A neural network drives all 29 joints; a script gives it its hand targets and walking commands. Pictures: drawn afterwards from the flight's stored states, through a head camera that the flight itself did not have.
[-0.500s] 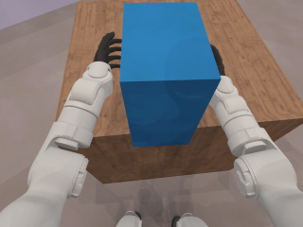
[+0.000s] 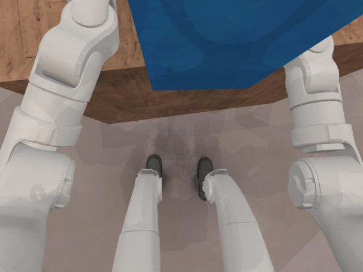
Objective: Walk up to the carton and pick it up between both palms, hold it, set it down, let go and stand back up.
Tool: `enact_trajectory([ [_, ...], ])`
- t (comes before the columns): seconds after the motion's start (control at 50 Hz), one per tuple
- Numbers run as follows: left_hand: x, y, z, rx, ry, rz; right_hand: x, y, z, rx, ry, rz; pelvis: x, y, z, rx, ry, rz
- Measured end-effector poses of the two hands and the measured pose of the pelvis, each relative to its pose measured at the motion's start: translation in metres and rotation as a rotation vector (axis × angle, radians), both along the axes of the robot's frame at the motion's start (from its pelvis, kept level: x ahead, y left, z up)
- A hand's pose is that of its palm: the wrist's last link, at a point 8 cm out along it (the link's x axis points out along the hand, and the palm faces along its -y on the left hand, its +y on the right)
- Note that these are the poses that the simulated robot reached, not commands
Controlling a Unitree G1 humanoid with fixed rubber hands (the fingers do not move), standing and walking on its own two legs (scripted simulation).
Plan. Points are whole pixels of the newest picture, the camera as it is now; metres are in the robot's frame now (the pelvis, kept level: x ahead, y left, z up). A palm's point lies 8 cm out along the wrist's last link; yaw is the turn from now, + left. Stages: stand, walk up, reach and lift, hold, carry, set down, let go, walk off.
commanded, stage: set down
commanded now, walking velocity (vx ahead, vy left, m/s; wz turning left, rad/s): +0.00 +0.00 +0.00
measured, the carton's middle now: out of the picture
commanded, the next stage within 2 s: none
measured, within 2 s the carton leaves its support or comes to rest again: rests again in 1.86 s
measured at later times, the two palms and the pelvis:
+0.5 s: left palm out of the picture +0.54 +0.12 +0.18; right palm out of the picture +0.51 -0.20 +0.12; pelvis +0.02 +0.03 +0.03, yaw -4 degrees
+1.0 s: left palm out of the picture +0.57 +0.03 +0.08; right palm (337, 16) +0.51 -0.24 +0.02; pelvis +0.03 -0.01 +0.02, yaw -8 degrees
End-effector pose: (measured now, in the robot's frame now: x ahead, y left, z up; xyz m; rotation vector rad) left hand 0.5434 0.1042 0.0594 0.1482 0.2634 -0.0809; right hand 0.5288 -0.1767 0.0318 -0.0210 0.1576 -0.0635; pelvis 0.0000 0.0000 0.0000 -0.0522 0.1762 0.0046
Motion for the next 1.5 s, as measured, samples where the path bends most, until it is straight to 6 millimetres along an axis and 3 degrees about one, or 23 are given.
enact_trajectory([
  [0.12, -0.011, -0.015, 0.012, 0.032, 0.025, -0.066, -0.001, -0.006, 0.019, 0.019, 0.028, -0.047, -0.001, 0.012, -0.015, -0.023, -0.054, -0.03],
  [0.28, -0.013, -0.015, 0.081, 0.019, -0.03, -0.065, 0.004, -0.006, 0.076, 0.033, 0.029, -0.089, 0.004, 0.024, -0.007, -0.018, -0.16, -0.054],
  [0.36, -0.012, -0.006, 0.102, 0.031, -0.036, -0.067, 0.002, -0.008, 0.096, -0.014, 0.01, -0.066, 0.009, 0.029, 0.005, -0.02, -0.175, -0.054],
  [0.44, -0.008, 0.006, 0.112, 0.044, -0.034, -0.052, -0.005, -0.015, 0.1, -0.047, -0.011, -0.057, 0.017, 0.032, 0.019, -0.022, -0.136, -0.052],
  [0.52, -0.006, 0.013, 0.118, 0.048, -0.032, -0.027, -0.017, -0.026, 0.087, -0.042, 0.008, -0.088, 0.026, 0.032, 0.029, -0.017, -0.086, -0.062],
  [0.64, 0.008, 0.008, 0.106, 0.053, 0.037, 0.018, -0.032, -0.044, 0.056, -0.026, 0.096, -0.158, 0.032, 0.029, 0.041, -0.001, -0.076, -0.065],
  [0.76, 0.027, -0.013, 0.072, 0.08, 0.046, 0.034, -0.029, -0.056, 0.018, 0.05, 0.053, -0.185, 0.027, 0.022, 0.044, 0.006, -0.103, -0.094],
  [0.84, 0.04, -0.031, 0.047, 0.024, 0.015, 0.027, -0.023, -0.061, -0.007, 0.106, -0.003, -0.178, 0.026, 0.012, 0.034, 0.015, -0.025, -0.125],
  [1.02, 0.021, -0.079, 0.014, -0.118, 0.044, -0.094, -0.02, -0.064, -0.009, 0.141, -0.023, -0.141, 0.032, -0.014, 0.021, 0.062, 0.013, -0.154],
  [1.12, -0.001, -0.077, 0.005, -0.077, 0.079, -0.073, -0.026, -0.065, -0.005, 0.115, -0.001, -0.147, 0.031, -0.02, 0.027, 0.076, -0.01, -0.16],
  [1.18, -0.008, -0.051, 0.002, -0.068, 0.139, 0.032, -0.022, -0.061, 0.016, 0.047, 0.059, -0.079, 0.027, -0.022, 0.032, 0.069, -0.052, -0.222],
  [1.24, -0.016, -0.022, 0.025, -0.12, 0.133, 0.115, -0.02, -0.052, 0.067, 0.018, 0.028, -0.027, 0.022, -0.025, 0.037, 0.063, -0.108, -0.256],
  [1.28, -0.019, -0.004, 0.06, -0.154, 0.075, 0.167, -0.02, -0.043, 0.113, -0.008, -0.022, -0.003, 0.018, -0.028, 0.038, 0.056, -0.154, -0.262],
  [1.38, -0.016, 0.032, 0.173, -0.167, -0.044, 0.262, -0.009, -0.025, 0.227, -0.062, -0.076, 0.014, 0.01, -0.038, 0.042, 0.033, -0.212, -0.241],
  [1.44, -0.019, 0.043, 0.212, -0.156, -0.03, 0.274, -0.001, -0.021, 0.263, -0.02, 0.009, -0.05, 0.023, -0.039, 0.047, 0.032, -0.06, -0.175],
  [1.5, -0.031, 0.045, 0.233, -0.108, -0.052, 0.235, -0.007, -0.012, 0.277, -0.008, 0.068, -0.068, 0.041, -0.035, 0.052, 0.023, -0.04, -0.097],
])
